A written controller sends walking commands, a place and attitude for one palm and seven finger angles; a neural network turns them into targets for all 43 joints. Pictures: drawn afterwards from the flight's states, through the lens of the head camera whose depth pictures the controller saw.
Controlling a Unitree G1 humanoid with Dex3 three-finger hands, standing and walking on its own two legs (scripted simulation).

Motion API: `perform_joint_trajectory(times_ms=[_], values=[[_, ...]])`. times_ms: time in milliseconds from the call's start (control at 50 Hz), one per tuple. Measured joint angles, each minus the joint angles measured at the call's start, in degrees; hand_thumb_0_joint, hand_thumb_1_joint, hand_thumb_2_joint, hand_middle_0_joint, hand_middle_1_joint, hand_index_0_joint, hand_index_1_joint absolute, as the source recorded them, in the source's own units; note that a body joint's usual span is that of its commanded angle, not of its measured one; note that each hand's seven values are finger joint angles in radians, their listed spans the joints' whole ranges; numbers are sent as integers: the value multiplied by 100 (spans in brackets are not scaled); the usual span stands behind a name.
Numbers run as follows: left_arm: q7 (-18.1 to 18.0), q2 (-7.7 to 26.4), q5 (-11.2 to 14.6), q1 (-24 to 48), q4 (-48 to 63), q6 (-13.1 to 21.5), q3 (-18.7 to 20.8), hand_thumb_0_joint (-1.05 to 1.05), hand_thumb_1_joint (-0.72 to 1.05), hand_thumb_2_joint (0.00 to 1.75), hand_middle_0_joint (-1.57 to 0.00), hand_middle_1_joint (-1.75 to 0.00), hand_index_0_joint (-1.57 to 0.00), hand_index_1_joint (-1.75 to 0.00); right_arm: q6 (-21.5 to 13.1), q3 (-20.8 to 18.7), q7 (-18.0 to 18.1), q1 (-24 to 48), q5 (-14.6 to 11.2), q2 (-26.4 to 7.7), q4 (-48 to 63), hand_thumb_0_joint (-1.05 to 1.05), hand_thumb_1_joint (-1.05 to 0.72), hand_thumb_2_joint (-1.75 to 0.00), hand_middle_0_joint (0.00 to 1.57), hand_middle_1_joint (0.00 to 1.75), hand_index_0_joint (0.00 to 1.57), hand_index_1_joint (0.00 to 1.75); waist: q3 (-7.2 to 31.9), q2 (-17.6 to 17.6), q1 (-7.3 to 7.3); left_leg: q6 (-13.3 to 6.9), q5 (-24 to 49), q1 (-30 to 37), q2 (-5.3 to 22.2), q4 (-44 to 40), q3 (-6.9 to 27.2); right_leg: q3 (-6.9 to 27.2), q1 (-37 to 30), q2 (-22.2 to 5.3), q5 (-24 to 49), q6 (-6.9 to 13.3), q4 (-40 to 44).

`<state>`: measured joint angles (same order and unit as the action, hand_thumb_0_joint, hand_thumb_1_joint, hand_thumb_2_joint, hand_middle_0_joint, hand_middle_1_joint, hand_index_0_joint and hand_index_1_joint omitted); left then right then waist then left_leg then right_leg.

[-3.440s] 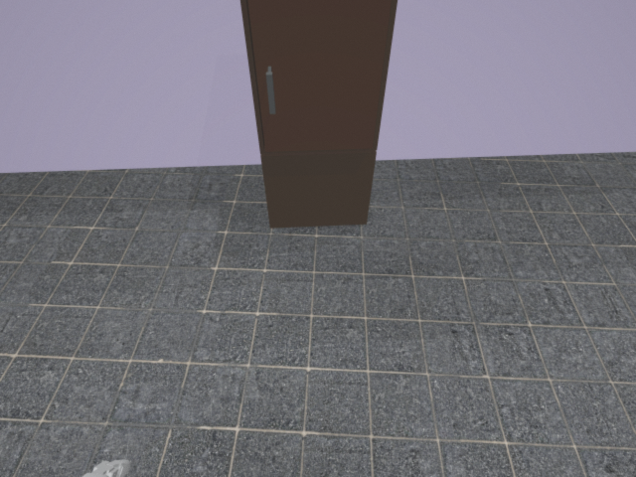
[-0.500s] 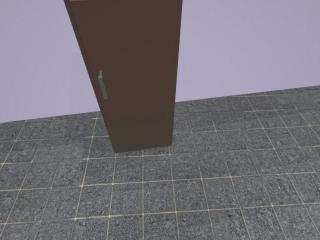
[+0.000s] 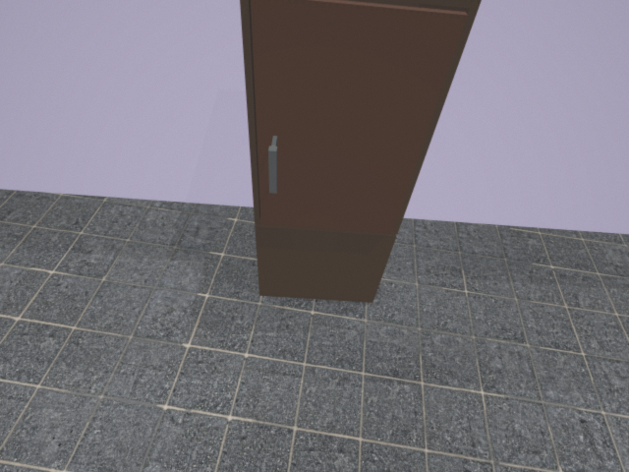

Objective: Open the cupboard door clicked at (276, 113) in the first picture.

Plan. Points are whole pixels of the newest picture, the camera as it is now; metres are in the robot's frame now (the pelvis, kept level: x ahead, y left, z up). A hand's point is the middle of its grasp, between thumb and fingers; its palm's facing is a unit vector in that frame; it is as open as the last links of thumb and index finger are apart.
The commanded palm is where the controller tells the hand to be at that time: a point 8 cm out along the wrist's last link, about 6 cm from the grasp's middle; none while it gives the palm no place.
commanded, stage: take the last steps up to it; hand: left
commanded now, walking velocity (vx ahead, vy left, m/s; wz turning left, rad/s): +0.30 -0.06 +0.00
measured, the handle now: (274, 165) +0.78 +0.14 -0.10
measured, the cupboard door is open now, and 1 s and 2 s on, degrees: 0 0 0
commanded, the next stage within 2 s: come to a stop and stand still in 0.54 s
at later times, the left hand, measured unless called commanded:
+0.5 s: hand out of the picture +0.15 +0.14 -0.17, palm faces +0.06 -0.98 -0.17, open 7.3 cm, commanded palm none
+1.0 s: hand (219, 377) +0.29 +0.17 -0.17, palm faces +0.03 -0.97 -0.23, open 7.3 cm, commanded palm none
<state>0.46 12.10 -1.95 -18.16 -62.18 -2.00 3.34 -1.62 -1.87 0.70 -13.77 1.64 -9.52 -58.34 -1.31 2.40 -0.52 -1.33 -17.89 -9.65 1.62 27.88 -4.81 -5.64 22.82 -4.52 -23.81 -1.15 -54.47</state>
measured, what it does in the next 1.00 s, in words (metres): walks ahead: right foot, then left foot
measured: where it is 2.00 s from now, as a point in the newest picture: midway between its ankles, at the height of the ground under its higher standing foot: outside the picture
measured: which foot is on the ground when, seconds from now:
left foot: down 0.00-0.28, up 0.30-0.60, down 0.62-1.00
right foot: up 0.00-0.26, down 0.28-0.62, up 0.64-1.00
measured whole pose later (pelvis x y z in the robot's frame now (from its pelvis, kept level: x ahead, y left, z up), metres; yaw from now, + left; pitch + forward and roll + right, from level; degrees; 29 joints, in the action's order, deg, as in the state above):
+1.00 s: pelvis +0.24 -0.02 +0.00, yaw +0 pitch -1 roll -1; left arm -1.6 10.8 -1.3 -10.7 -58.3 -3.1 3.5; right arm 1.1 -3.1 2.1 -11.2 1.4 -8.5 -61.1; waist -5.9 -0.1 0.8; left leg -1.1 -13.6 -12.5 4.1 27.7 -9.4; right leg -3.2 20.9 -2.7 -22.6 -1.3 -43.8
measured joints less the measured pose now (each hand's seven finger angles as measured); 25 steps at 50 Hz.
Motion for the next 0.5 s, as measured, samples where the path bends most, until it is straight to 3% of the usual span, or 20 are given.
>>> perform_joint_trajectory(times_ms=[80, 180, 260, 320, 380, 420, 500], values=[[58, -39, 18, 45, 16, 73, -31, 1, 91, 90, -20, -30, -20, -29, -59, 43, 23, -306, -26, 103, -202, 0, -91, -90, 20, 30, 20, 30, -7, -69, 18, -17, 182, 392, -49, -589, 41, 58, 298, -47, 431, -70, 23], [82, -167, 37, 260, 90, 114, -53, 1, 91, 90, -20, -30, -20, -29, -41, 12, 11, -613, -7, 189, -467, 0, -91, -90, 20, 30, 20, 30, -97, -176, 119, 54, 34, 697, -59, -742, 45, 41, 214, -99, 586, -65, 1064], [88, -237, 32, 431, 173, 249, -34, 1, 91, 90, -20, -30, -20, -29, -5, -27, 9, -829, -3, 196, -646, 0, -91, -90, 20, 30, 20, 30, -161, -277, 218, 202, -461, 771, 37, -270, 30, -101, -243, 40, 903, 63, 2101], [43, -304, 33, 565, 231, 474, -29, 0, 91, 90, -20, -30, -20, -29, 57, -35, -18, -883, -71, 146, -775, 0, -91, -90, 20, 30, 20, 30, -242, -444, 195, 48, -1087, 109, 174, 1613, 192, -255, -381, 151, 1067, 255, 1984], [-70, -376, 56, 488, 258, 543, -31, 0, 92, 90, -20, -30, -20, -29, 153, -86, -61, -724, -65, 72, -797, 1, -91, -90, 20, 30, 20, 30, -181, -495, 109, -64, -847, -834, 200, 3391, 251, -354, -702, 247, 828, 289, 2201], [-134, -396, 35, 371, 207, 534, -41, 0, 93, 90, -20, -30, -20, -29, 155, -115, -73, -548, -39, 23, -689, 1, -91, -90, 20, 30, 20, 30, -116, -483, 117, -20, -560, -1280, 287, 3558, 159, -384, -949, 291, 906, 248, 2532], [-143, -434, 4, 140, 32, 485, -110, 0, 92, 90, -20, -30, -20, -29, 102, -131, -99, -157, -40, 1, -367, 1, -91, -90, 20, 30, 20, 30, -31, -373, 142, 99, -263, -1617, 401, 2442, -46, -383, -1323, 306, 936, 213, 2965]])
